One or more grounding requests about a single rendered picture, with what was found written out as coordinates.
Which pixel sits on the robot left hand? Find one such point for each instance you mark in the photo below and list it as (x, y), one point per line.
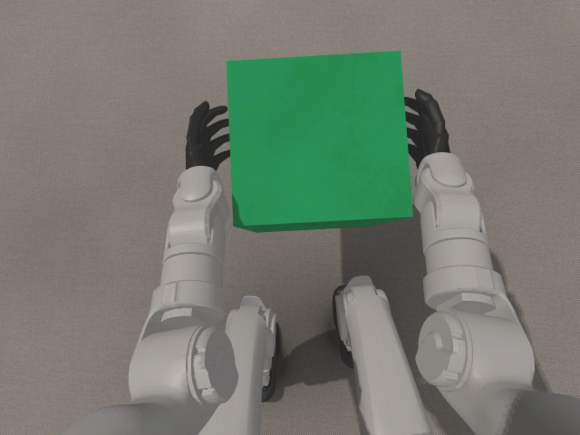
(200, 149)

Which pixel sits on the right robot forearm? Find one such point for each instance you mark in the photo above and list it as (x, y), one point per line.
(455, 243)

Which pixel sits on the robot right shin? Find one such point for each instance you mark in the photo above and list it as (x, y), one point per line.
(362, 280)

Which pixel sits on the robot right upper arm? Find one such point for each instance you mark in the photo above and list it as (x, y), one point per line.
(484, 366)

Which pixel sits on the left robot forearm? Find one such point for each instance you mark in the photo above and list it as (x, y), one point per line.
(190, 291)

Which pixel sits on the carton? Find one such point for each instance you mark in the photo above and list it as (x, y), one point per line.
(318, 142)

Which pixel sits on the robot left upper arm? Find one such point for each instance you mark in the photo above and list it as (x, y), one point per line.
(178, 378)

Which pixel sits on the robot right hand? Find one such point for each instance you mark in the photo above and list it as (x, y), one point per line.
(431, 135)

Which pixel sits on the left robot thigh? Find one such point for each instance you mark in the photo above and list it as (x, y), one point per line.
(252, 333)

